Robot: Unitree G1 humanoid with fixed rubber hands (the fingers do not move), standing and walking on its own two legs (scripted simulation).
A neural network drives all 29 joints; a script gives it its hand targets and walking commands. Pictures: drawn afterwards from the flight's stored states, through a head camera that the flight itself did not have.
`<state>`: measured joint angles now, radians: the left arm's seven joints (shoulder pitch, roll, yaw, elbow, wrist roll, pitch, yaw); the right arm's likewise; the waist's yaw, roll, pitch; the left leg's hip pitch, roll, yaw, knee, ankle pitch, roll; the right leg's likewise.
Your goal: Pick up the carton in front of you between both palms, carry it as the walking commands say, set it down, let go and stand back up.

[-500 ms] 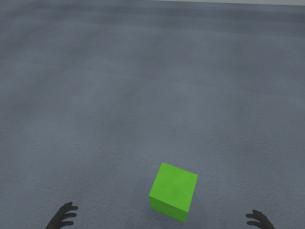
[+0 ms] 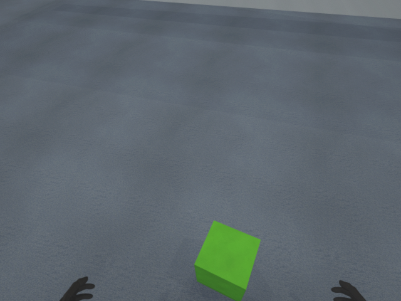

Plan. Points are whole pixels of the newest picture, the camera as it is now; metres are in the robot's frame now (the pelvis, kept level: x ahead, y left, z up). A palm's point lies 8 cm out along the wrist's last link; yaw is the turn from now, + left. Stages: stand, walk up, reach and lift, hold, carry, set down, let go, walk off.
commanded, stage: stand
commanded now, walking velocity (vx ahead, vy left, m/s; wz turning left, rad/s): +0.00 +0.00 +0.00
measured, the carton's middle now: (226, 261) +0.40 -0.06 -0.65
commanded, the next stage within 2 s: none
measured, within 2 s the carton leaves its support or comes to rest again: neither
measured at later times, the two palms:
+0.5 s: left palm out of the picture +0.07 +0.31 -0.09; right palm out of the picture +0.08 -0.30 -0.10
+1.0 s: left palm out of the picture +0.07 +0.31 -0.09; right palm out of the picture +0.06 -0.31 -0.11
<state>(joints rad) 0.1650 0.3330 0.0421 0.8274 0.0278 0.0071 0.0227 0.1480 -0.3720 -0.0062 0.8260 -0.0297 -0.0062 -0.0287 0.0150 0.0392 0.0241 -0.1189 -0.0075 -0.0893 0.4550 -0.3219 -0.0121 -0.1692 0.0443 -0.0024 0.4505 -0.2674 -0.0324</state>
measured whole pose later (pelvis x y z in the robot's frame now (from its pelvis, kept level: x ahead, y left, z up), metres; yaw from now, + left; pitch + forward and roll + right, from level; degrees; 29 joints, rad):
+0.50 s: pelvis -0.02 +0.00 +0.01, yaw +0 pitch -2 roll +0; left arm 0.15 0.36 0.03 0.95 0.02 0.00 0.01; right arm 0.15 -0.39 0.00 0.96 -0.03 -0.02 -0.02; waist 0.01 0.03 0.04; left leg -0.08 -0.02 -0.08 0.37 -0.25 -0.01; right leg -0.14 0.03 0.01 0.38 -0.20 -0.02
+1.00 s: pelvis -0.03 +0.00 +0.01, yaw +0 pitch -3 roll +0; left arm 0.12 0.37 0.01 1.01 0.01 -0.01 0.01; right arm 0.14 -0.40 0.01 1.01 -0.02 -0.01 -0.02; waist 0.01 0.03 0.05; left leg -0.07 -0.01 -0.08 0.34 -0.23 -0.01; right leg -0.13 0.03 0.01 0.35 -0.18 -0.03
